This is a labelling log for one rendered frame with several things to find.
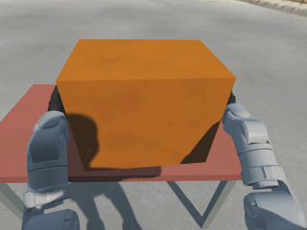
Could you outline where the table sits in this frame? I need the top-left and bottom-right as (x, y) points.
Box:
(0, 84), (243, 229)

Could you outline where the left robot hand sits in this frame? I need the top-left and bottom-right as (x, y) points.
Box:
(47, 86), (68, 119)

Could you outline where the left robot upper arm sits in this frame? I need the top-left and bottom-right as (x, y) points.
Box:
(24, 209), (81, 230)

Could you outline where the carton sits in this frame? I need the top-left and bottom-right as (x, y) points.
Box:
(56, 38), (237, 172)

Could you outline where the right robot forearm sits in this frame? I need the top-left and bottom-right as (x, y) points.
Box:
(222, 103), (306, 227)

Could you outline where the right robot upper arm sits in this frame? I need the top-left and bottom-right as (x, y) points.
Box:
(244, 191), (307, 230)

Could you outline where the right robot hand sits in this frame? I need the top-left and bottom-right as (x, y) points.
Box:
(226, 90), (236, 105)

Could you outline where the left robot forearm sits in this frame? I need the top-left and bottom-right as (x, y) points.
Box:
(21, 110), (72, 230)

